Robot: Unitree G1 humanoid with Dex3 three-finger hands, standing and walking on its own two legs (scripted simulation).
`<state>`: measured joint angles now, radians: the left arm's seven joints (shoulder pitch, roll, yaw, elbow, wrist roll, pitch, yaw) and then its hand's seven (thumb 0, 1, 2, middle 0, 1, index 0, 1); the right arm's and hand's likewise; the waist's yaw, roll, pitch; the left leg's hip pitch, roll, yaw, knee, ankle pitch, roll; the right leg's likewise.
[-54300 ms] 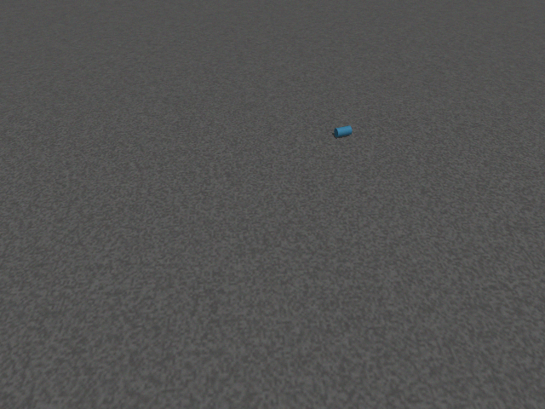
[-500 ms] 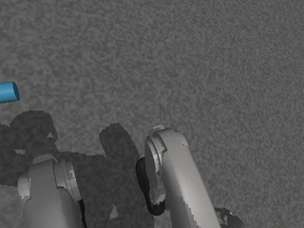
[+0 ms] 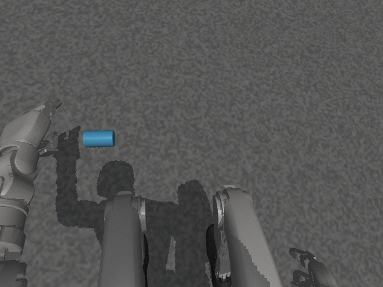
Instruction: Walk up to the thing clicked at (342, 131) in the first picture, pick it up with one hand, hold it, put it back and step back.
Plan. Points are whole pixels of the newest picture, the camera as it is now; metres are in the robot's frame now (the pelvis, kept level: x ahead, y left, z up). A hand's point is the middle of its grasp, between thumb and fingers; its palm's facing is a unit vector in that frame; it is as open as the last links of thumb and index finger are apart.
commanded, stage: home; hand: left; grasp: from above
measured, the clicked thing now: (99, 138) +0.53 +0.27 -0.41
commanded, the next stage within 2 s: none
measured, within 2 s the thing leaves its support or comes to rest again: neither
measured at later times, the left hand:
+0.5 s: hand (22, 204) +0.28 +0.22 +0.09, palm faces +0.03 -0.93 -0.36, open 7.4 cm
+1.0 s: hand out of the picture +0.22 +0.19 +0.24, palm faces +0.18 -0.96 -0.20, open 7.4 cm
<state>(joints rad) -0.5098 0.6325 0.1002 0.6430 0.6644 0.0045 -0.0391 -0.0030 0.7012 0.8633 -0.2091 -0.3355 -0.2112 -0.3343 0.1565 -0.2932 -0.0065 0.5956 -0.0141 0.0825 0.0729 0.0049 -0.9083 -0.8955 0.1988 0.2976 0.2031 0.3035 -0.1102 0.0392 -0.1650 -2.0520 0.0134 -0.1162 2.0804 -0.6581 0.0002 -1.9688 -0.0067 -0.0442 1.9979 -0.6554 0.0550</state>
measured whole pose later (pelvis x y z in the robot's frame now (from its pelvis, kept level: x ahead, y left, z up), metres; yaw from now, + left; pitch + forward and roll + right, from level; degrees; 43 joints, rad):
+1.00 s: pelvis +0.08 +0.00 +0.28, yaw +7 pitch +10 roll -3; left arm 0.51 0.22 0.03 -0.13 -0.06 0.47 0.03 0.01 0.90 0.90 -0.20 -0.30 -0.20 -0.29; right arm 0.29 -0.22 0.03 0.51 0.01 -0.21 -0.18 0.01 -0.91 -0.90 0.20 0.30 0.20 0.30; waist -0.05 0.06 -0.19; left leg -0.70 0.04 -0.07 1.00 -0.48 -0.02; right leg -0.63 -0.01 -0.06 0.93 -0.47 0.02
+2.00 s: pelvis +0.09 -0.01 +0.28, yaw +7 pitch +10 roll -3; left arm 0.50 0.22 0.03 -0.11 -0.05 0.46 0.02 0.01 0.90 0.90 -0.20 -0.30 -0.20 -0.29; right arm 0.28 -0.22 0.03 0.54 0.01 -0.24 -0.18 0.01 -0.90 -0.90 0.20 0.30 0.20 0.30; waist -0.04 0.05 -0.16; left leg -0.68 0.04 -0.07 1.01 -0.49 -0.02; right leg -0.62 -0.01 -0.05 0.94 -0.48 0.02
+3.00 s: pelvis +0.09 -0.01 +0.28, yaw +7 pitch +10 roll -3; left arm 0.50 0.23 0.03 -0.14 -0.05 0.46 0.02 0.01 0.90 0.90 -0.20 -0.30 -0.20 -0.29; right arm 0.29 -0.21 0.03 0.53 0.01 -0.23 -0.18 0.01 -0.90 -0.90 0.20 0.30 0.20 0.30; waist -0.04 0.05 -0.17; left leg -0.70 0.04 -0.07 1.02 -0.50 -0.02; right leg -0.64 -0.01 -0.05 0.95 -0.49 0.02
